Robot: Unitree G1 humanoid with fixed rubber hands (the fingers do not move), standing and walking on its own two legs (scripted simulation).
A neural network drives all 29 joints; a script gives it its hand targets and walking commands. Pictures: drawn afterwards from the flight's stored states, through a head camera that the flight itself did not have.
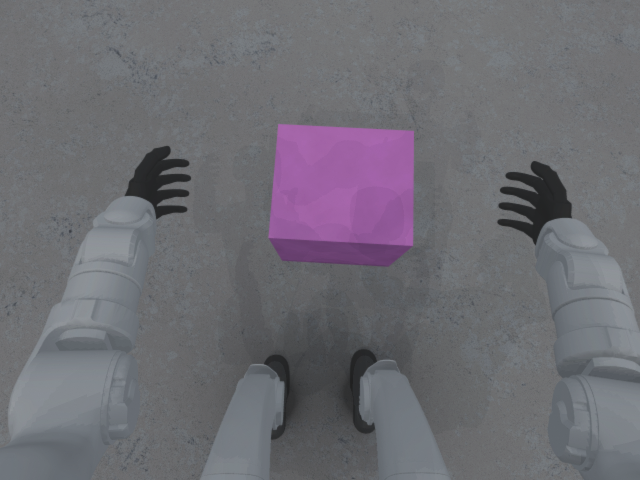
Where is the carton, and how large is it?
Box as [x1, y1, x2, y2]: [268, 124, 413, 266]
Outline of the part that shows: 278,124 268,237 282,260 387,266 412,246 413,131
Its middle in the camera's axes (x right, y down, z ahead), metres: +0.05 -0.10 +0.96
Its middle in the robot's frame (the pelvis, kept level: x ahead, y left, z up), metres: +0.59 -0.05 -0.55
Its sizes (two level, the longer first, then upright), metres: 0.300 0.259 0.295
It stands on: the floor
